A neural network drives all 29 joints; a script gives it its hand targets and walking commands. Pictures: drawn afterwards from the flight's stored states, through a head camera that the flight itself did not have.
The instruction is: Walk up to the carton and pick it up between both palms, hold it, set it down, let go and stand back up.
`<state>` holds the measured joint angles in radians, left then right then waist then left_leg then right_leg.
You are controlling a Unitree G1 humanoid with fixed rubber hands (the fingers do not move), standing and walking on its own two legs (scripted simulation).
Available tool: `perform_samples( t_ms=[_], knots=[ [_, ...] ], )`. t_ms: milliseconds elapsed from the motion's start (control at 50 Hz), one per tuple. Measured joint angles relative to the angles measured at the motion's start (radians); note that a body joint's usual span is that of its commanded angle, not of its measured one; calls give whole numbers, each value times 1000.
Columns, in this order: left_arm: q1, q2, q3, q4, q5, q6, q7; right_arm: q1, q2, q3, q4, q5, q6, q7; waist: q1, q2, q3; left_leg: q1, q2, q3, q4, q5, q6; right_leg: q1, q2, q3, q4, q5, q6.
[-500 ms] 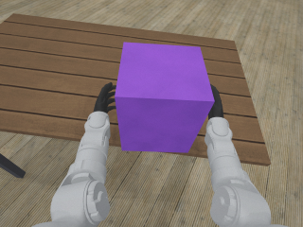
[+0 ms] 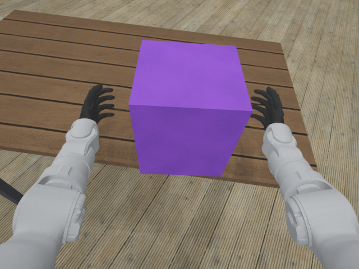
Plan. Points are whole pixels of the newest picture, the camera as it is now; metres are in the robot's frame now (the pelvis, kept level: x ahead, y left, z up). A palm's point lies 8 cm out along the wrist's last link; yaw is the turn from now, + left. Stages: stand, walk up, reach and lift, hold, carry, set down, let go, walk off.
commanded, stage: set down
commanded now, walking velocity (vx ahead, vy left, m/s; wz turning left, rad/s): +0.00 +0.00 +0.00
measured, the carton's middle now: (184, 114) +0.46 -0.02 +0.07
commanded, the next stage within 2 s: none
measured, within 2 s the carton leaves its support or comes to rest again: neither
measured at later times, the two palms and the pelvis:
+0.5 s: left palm (84, 79) +0.44 +0.17 +0.19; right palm (286, 92) +0.40 -0.20 +0.19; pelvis -0.03 -0.01 +0.01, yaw +0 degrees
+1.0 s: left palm (69, 103) +0.40 +0.20 +0.17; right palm (302, 114) +0.36 -0.23 +0.18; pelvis -0.01 -0.01 +0.02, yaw +1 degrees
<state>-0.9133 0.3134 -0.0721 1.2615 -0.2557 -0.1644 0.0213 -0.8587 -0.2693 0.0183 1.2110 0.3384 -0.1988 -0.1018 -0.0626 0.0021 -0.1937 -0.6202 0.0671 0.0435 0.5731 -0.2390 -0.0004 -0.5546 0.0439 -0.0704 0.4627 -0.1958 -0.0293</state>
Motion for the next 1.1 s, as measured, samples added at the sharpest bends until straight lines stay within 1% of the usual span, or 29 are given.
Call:
perform_samples(
  t_ms=[80, 160, 260, 360, 480, 600, 700, 780, 860, 940, 980, 1020, 1100],
  knots=[
    [-4, 19, -36, -60, -48, 62, -14, 10, -46, 47, -87, 63, 72, 9, -11, -3, 4, 16, -6, 6, -19, 18, 0, 3, -5, 7, 4, 9, -1],
    [-9, 34, -42, -134, -70, 146, -15, 18, -70, 81, -196, 99, 167, 4, -24, -7, -2, 37, -15, 18, -49, 40, 2, 4, -13, 19, 8, 16, -1],
    [-54, 48, -9, -179, -67, 274, -15, -7, -67, 96, -291, 113, 294, -26, -30, -19, 26, 98, -23, 31, -98, 71, 3, 45, -17, 36, -11, 35, -2],
    [-104, 65, 4, -218, -76, 369, 4, -47, -36, 60, -348, 92, 394, -55, -26, -26, 50, 135, -26, 32, -129, 93, 3, 78, -18, 40, -32, 53, -3],
    [-171, 86, -4, -231, -89, 467, 32, -122, -3, 4, -336, 64, 489, -66, -16, -33, 57, 151, -27, 21, -134, 99, -1, 98, -17, 32, -41, 58, -6],
    [-230, 116, -19, -228, -103, 535, 46, -200, -2, -37, -300, 44, 548, -70, -14, -44, 64, 169, -26, 3, -135, 93, -7, 125, -14, 18, -50, 52, -12],
    [-213, 137, 5, -292, -77, 582, 32, -216, -11, -44, -295, 58, 568, -73, -16, -52, 79, 218, -21, -6, -157, 90, -15, 183, -6, 13, -87, 55, -16],
    [-151, 146, 40, -375, -35, 620, 1, -177, -23, -16, -319, 91, 569, -76, -22, -55, 98, 276, -18, -11, -177, 85, -19, 246, -1, 10, -119, 55, -18],
    [-20, 138, 98, -514, 20, 652, -40, -65, -28, 14, -422, 114, 555, -86, -28, -50, 121, 341, -17, -12, -198, 81, -21, 317, 2, 12, -150, 57, -17],
    [154, 123, 145, -702, 55, 687, -68, 98, -26, 23, -586, 114, 547, -101, -38, -43, 151, 399, -20, -14, -210, 77, -20, 376, 1, 14, -164, 53, -15],
    [230, 112, 160, -784, 56, 705, -75, 181, -26, 19, -673, 110, 553, -105, -38, -41, 164, 414, -21, -12, -210, 75, -19, 388, 0, 16, -160, 51, -14],
    [287, 102, 169, -842, 48, 718, -76, 255, -25, 11, -752, 100, 563, -107, -36, -39, 175, 422, -23, -9, -210, 76, -17, 390, -3, 20, -152, 48, -13],
    [337, 94, 168, -876, 9, 719, -59, 343, -7, -16, -864, 68, 592, -101, -24, -40, 185, 411, -29, 0, -205, 82, -13, 363, -9, 30, -120, 43, -10]
  ],
)
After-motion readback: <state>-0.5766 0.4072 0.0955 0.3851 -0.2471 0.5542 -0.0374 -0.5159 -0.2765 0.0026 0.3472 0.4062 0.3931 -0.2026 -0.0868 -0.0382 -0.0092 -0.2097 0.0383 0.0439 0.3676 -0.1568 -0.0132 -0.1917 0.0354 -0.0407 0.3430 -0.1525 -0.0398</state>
